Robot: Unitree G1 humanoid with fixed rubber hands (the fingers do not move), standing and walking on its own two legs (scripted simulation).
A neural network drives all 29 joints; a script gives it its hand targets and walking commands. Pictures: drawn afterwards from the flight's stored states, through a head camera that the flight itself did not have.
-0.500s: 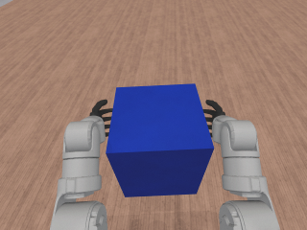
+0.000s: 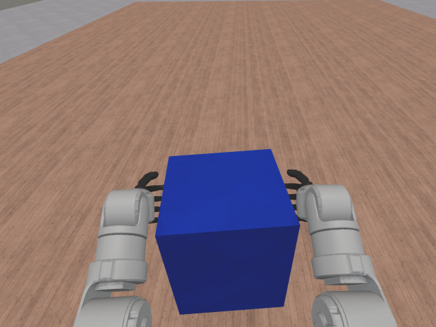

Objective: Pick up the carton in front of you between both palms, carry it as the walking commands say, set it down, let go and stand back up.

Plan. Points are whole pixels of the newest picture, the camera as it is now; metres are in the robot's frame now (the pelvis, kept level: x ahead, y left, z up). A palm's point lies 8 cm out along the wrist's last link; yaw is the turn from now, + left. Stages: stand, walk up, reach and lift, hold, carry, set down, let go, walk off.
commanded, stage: carry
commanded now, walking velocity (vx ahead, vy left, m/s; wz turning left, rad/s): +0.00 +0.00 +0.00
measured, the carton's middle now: (225, 230) +0.33 +0.00 +0.04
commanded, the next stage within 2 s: hold in 0.94 s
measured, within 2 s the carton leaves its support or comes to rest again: neither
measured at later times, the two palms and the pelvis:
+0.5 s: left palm (145, 256) +0.27 +0.15 +0.05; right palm (309, 254) +0.26 -0.15 +0.05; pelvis -0.02 +0.00 +0.00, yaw +0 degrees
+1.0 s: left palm (143, 258) +0.26 +0.15 +0.05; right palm (308, 258) +0.26 -0.15 +0.05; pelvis -0.03 +0.00 +0.00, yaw -2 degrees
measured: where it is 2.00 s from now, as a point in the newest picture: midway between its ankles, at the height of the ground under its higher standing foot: outside the picture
